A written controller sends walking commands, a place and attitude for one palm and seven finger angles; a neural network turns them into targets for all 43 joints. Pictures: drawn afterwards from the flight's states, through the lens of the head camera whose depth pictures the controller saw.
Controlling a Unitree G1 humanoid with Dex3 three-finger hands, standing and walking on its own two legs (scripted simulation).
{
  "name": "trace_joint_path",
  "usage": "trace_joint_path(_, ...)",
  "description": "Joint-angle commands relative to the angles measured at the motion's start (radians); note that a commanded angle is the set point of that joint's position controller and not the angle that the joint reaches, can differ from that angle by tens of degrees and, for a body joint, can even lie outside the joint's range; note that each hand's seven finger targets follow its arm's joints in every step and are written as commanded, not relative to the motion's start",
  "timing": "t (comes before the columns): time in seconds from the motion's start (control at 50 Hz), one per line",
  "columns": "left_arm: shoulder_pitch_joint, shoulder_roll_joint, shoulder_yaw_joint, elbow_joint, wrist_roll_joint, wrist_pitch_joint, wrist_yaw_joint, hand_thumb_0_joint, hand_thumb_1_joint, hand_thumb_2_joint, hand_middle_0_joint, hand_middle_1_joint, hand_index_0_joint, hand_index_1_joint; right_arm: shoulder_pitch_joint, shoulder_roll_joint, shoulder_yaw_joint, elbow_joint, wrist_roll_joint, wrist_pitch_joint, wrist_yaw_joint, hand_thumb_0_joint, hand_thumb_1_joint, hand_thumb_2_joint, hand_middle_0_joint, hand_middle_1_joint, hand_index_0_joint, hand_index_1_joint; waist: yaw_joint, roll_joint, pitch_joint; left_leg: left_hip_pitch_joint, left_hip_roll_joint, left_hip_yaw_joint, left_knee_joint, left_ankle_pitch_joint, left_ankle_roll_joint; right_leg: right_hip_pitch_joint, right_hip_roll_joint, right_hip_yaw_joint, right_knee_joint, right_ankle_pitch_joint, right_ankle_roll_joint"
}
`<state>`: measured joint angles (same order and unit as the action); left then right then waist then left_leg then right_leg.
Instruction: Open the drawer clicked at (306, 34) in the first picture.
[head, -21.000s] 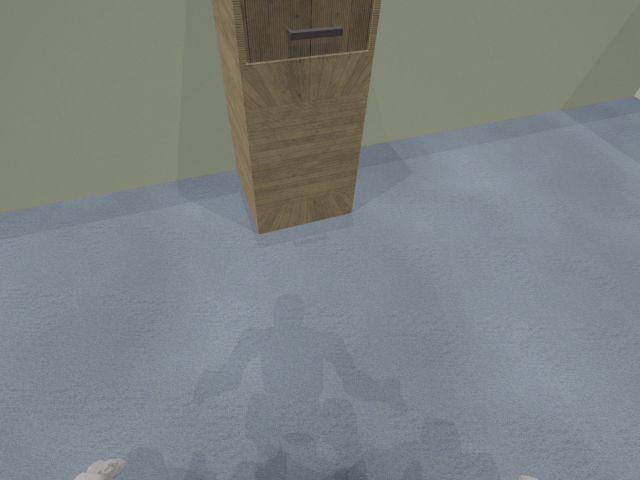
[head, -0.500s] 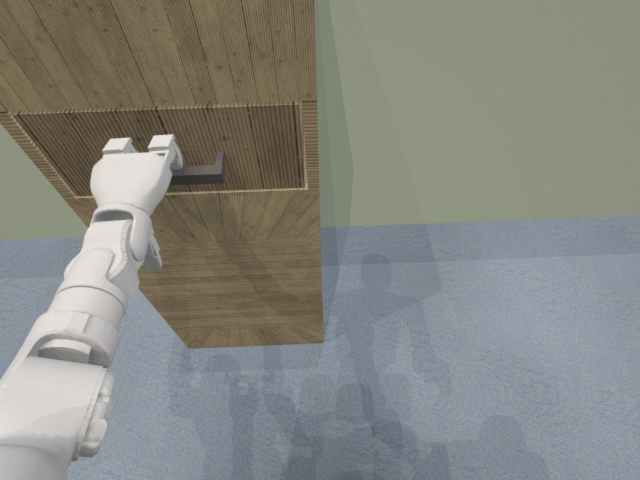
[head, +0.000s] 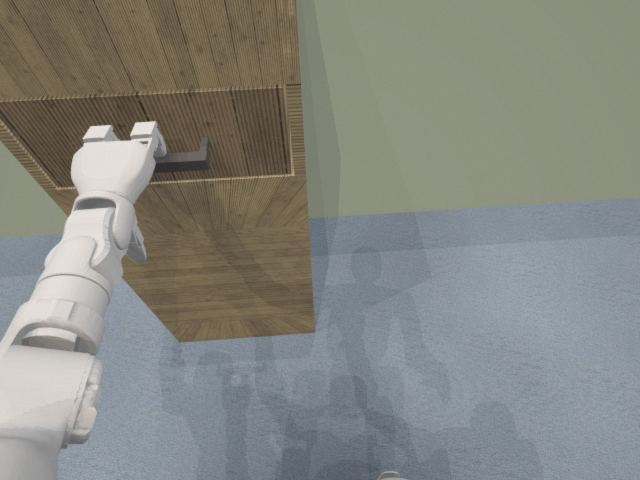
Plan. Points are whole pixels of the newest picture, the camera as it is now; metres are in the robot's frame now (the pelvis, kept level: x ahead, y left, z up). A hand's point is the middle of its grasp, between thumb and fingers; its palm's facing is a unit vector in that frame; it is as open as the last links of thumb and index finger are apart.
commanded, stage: lower the fingers behind the handle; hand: left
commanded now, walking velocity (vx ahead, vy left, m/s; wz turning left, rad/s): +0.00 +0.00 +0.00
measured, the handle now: (155, 154) +0.54 +0.25 +0.07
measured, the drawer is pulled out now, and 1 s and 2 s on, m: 0.00 0.00 0.00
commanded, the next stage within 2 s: lift the fingers back up to retry in 0.16 s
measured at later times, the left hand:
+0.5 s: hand (132, 194) +0.46 +0.26 +0.08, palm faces -0.01 +0.01 -1.00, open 14.3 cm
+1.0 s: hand (122, 167) +0.46 +0.25 +0.13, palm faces -0.03 +0.01 -1.00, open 13.9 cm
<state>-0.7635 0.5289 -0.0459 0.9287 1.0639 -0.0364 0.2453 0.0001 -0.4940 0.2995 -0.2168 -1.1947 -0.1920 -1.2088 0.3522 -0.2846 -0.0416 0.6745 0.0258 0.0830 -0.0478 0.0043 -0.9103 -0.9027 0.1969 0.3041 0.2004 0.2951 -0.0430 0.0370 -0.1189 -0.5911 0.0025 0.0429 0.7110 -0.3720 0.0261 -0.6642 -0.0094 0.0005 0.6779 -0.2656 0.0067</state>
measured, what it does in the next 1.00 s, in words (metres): stands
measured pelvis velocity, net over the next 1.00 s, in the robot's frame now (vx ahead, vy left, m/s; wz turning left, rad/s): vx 0.02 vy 0.00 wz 0.02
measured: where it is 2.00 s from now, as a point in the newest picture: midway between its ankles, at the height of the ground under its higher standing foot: outside the picture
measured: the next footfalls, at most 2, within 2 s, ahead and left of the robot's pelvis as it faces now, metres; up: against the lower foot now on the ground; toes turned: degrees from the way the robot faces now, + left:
none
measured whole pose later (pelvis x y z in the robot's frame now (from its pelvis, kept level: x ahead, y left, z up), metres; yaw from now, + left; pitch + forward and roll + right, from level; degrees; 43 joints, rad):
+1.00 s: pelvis +0.02 +0.00 +0.02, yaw +1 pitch +9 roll +0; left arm -0.74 0.50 -0.09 0.80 1.00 0.07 0.06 0.00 -0.49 0.30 -0.31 -1.20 -0.31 -1.20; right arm 0.25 -0.27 -0.01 0.67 0.04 0.10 -0.05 0.01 -0.91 -0.90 0.20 0.30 0.20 0.30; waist -0.01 0.08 -0.09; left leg -0.38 -0.01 0.03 0.55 -0.33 0.02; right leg -0.45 -0.02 -0.01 0.55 -0.25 0.01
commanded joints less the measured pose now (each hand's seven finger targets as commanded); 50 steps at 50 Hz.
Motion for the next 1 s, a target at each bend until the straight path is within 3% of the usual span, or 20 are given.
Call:
trace_joint_path(0.0, -0.248, 0.141, 0.007, -0.045, 0.002, -0.001, -0.02, 0.0, -0.5, 0.3, -0.3, -1.2, -0.3, -1.2, 0.066, -0.135, -0.055, -0.081, -0.005, -0.028, -0.008, 0.0, -0.9, -0.9, 0.2, 0.3, 0.2, 0.3, -0.019, -0.056, -0.248, 0.09, -0.023, -0.005, -0.098, 0.22, 0.014, 0.194, 0.039, -0.024, -0.077, 0.144, -0.042)
trace_joint_path(0.04, -0.268, 0.105, -0.025, -0.039, -0.001, 0.008, -0.019, 0.0, -0.5, 0.3, -0.3, -1.2, -0.3, -1.2, 0.062, -0.135, -0.051, -0.081, -0.002, -0.03, -0.008, 0.0, -0.9, -0.9, 0.2, 0.3, 0.2, 0.3, -0.032, -0.064, -0.219, 0.085, -0.022, -0.009, -0.103, 0.195, 0.013, 0.169, 0.04, -0.029, -0.083, 0.118, -0.041)
trace_joint_path(0.1, -0.269, 0.148, 0.005, -0.015, 0.001, 0.015, -0.013, 0.0, -0.5, 0.3, -0.3, -1.2, -0.3, -1.2, 0.066, -0.14, -0.05, -0.072, -0.002, -0.033, -0.012, 0.0, -0.9, -0.9, 0.2, 0.3, 0.2, 0.3, -0.03, -0.077, -0.224, 0.078, -0.023, -0.009, -0.105, 0.177, 0.016, 0.174, 0.039, -0.024, -0.087, 0.102, -0.04)
trace_joint_path(0.22, -0.312, 0.136, -0.013, 0.005, 0.004, 0.029, -0.019, 0.0, -0.5, 0.3, -0.3, -1.2, -0.3, -1.2, 0.078, -0.14, -0.046, -0.065, -0.003, -0.038, -0.011, 0.0, -0.9, -0.9, 0.2, 0.3, 0.2, 0.3, -0.04, -0.071, -0.223, 0.081, -0.02, -0.017, -0.1, 0.192, 0.014, 0.153, 0.039, -0.031, -0.079, 0.11, -0.041)
trace_joint_path(0.24, -0.308, 0.115, -0.027, 0.001, 0.003, 0.029, -0.023, 0.0, -0.5, 0.3, -0.3, -1.2, -0.3, -1.2, 0.077, -0.138, -0.046, -0.069, -0.003, -0.039, -0.01, 0.0, -0.9, -0.9, 0.2, 0.3, 0.2, 0.3, -0.039, -0.066, -0.23, 0.086, -0.021, -0.017, -0.099, 0.196, 0.013, 0.152, 0.04, -0.032, -0.076, 0.11, -0.041)
trace_joint_path(0.28, -0.34, 0.149, 0.007, -0.071, -0.004, 0.016, -0.023, 0.0, -0.5, 0.3, -0.3, -1.2, -0.3, -1.2, 0.072, -0.138, -0.051, -0.077, -0.007, -0.037, -0.009, 0.0, -0.9, -0.9, 0.2, 0.3, 0.2, 0.3, -0.025, -0.039, -0.298, 0.128, -0.019, -0.018, -0.1, 0.244, 0.012, 0.193, 0.04, -0.028, -0.073, 0.144, -0.044)
trace_joint_path(0.34, -0.358, 0.158, 0.015, -0.117, -0.008, 0.008, -0.023, 0.0, -0.5, 0.3, -0.3, -1.2, -0.3, -1.2, 0.063, -0.128, -0.049, -0.083, -0.008, -0.037, -0.009, 0.0, -0.9, -0.9, 0.2, 0.3, 0.2, 0.3, -0.017, -0.011, -0.333, 0.158, -0.021, -0.019, -0.101, 0.284, 0.012, 0.227, 0.039, -0.024, -0.073, 0.178, -0.041)
trace_joint_path(0.38, -0.351, 0.201, 0.06, -0.148, -0.014, -0.002, -0.023, 0.0, -0.5, 0.3, -0.3, -1.2, -0.3, -1.2, 0.053, -0.131, -0.052, -0.087, -0.009, -0.034, -0.011, 0.0, -0.9, -0.9, 0.2, 0.3, 0.2, 0.3, -0.01, -0.04, -0.35, 0.171, -0.018, -0.027, -0.106, 0.307, 0.012, 0.257, 0.041, -0.023, -0.078, 0.193, -0.041)
trace_joint_path(0.46, -0.359, 0.18, 0.047, -0.22, -0.02, -0.02, -0.021, 0.0, -0.5, 0.3, -0.3, -1.2, -0.3, -1.2, 0.03, -0.123, -0.051, -0.095, -0.007, -0.036, -0.01, 0.0, -0.9, -0.9, 0.2, 0.3, 0.2, 0.3, -0.006, -0.006, -0.31, 0.21, -0.015, -0.032, -0.121, 0.357, 0.011, 0.259, 0.043, -0.03, -0.089, 0.211, -0.042)
trace_joint_path(0.52, -0.365, 0.222, 0.087, -0.287, -0.018, -0.032, -0.009, 0.0, -0.5, 0.3, -0.3, -1.2, -0.3, -1.2, 0.023, -0.122, -0.054, -0.093, -0.007, -0.037, -0.008, 0.0, -0.9, -0.9, 0.2, 0.3, 0.2, 0.3, 0.006, 0.021, -0.338, 0.254, -0.012, -0.044, -0.124, 0.435, 0.004, 0.277, 0.044, -0.03, -0.087, 0.24, -0.044)
trace_joint_path(0.54, -0.367, 0.191, 0.063, -0.309, -0.021, -0.03, -0.007, 0.0, -0.5, 0.3, -0.3, -1.2, -0.3, -1.2, 0.016, -0.118, -0.055, -0.097, -0.007, -0.039, -0.006, 0.0, -0.9, -0.9, 0.2, 0.3, 0.2, 0.3, 0.003, 0.037, -0.335, 0.272, -0.011, -0.045, -0.124, 0.463, 0.002, 0.273, 0.045, -0.032, -0.092, 0.246, -0.043)
trace_joint_path(0.58, -0.412, 0.203, 0.069, -0.366, -0.023, -0.032, 0.004, 0.0, -0.5, 0.3, -0.3, -1.2, -0.3, -1.2, 0.01, -0.121, -0.058, -0.092, -0.007, -0.041, -0.003, 0.0, -0.9, -0.9, 0.2, 0.3, 0.2, 0.3, -0.001, 0.053, -0.351, 0.307, -0.007, -0.054, -0.125, 0.506, -0.007, 0.271, 0.046, -0.035, -0.095, 0.249, -0.044)
trace_joint_path(0.64, -0.436, 0.224, 0.09, -0.375, -0.024, -0.011, 0.022, 0.0, -0.5, 0.3, -0.3, -1.2, -0.3, -1.2, 0.0, -0.117, -0.056, -0.084, -0.006, -0.042, 0.0, 0.0, -0.9, -0.9, 0.2, 0.3, 0.2, 0.3, 0.003, 0.05, -0.353, 0.325, -0.01, -0.055, -0.133, 0.528, -0.013, 0.291, 0.046, -0.038, -0.098, 0.267, -0.043)
trace_joint_path(0.68, -0.446, 0.275, 0.128, -0.38, -0.023, 0.007, 0.029, 0.0, -0.5, 0.3, -0.3, -1.2, -0.3, -1.2, -0.015, -0.121, -0.053, -0.079, -0.008, -0.04, -0.001, 0.0, -0.9, -0.9, 0.2, 0.3, 0.2, 0.3, 0.011, 0.04, -0.372, 0.321, -0.014, -0.05, -0.142, 0.532, -0.013, 0.335, 0.046, -0.037, -0.104, 0.289, -0.044)
trace_joint_path(0.72, -0.436, 0.256, 0.113, -0.372, -0.027, 0.034, 0.024, 0.0, -0.5, 0.3, -0.3, -1.2, -0.3, -1.2, -0.027, -0.114, -0.049, -0.077, -0.004, -0.038, 0.0, 0.0, -0.9, -0.9, 0.2, 0.3, 0.2, 0.3, 0.016, 0.045, -0.375, 0.328, -0.017, -0.043, -0.15, 0.548, -0.012, 0.358, 0.043, -0.037, -0.107, 0.319, -0.043)
trace_joint_path(0.78, -0.398, 0.24, 0.092, -0.354, -0.038, 0.079, -0.012, 0.0, -0.5, 0.3, -0.3, -1.2, -0.3, -1.2, -0.054, -0.119, -0.044, -0.086, 0.001, -0.032, 0.001, 0.0, -0.9, -0.9, 0.2, 0.3, 0.2, 0.3, 0.022, 0.029, -0.37, 0.329, -0.018, -0.034, -0.171, 0.54, -0.01, 0.394, 0.04, -0.038, -0.126, 0.321, -0.041)
trace_joint_path(0.84, -0.406, 0.163, 0.005, -0.327, -0.053, 0.118, -0.076, 0.0, -0.5, 0.3, -0.3, -1.2, -0.3, -1.2, -0.075, -0.121, -0.036, -0.09, 0.011, -0.023, -0.004, 0.0, -0.9, -0.9, 0.2, 0.3, 0.2, 0.3, 0.002, -0.014, -0.311, 0.33, -0.017, -0.028, -0.19, 0.502, 0.0, 0.385, 0.037, -0.042, -0.148, 0.32, -0.036)
trace_joint_path(0.88, -0.335, 0.154, 0.001, -0.286, -0.061, 0.128, -0.126, 0.0, -0.5, 0.3, -0.3, -1.2, -0.3, -1.2, -0.08, -0.13, -0.033, -0.101, 0.014, -0.017, -0.007, 0.0, -0.9, -0.9, 0.2, 0.3, 0.2, 0.3, 0.01, -0.056, -0.277, 0.311, -0.021, -0.023, -0.202, 0.482, 0.004, 0.407, 0.035, -0.041, -0.163, 0.322, -0.038)
trace_joint_path(0.94, -0.331, 0.183, 0.006, -0.27, -0.063, 0.101, -0.187, 0.0, -0.5, 0.3, -0.3, -1.2, -0.3, -1.2, -0.087, -0.132, -0.022, -0.11, 0.015, -0.005, -0.021, 0.0, -0.9, -0.9, 0.2, 0.3, 0.2, 0.3, 0.01, -0.106, -0.227, 0.277, -0.03, -0.015, -0.211, 0.412, 0.015, 0.416, 0.028, -0.036, -0.173, 0.321, -0.034)
trace_joint_path(0.98, -0.346, 0.231, 0.046, -0.328, -0.063, 0.051, -0.205, 0.0, -0.5, 0.3, -0.3, -1.2, -0.3, -1.2, -0.088, -0.134, -0.023, -0.124, 0.011, -0.004, -0.03, 0.0, -0.9, -0.9, 0.2, 0.3, 0.2, 0.3, 0.019, -0.094, -0.263, 0.278, -0.034, -0.013, -0.207, 0.417, 0.017, 0.451, 0.023, -0.023, -0.169, 0.338, -0.035)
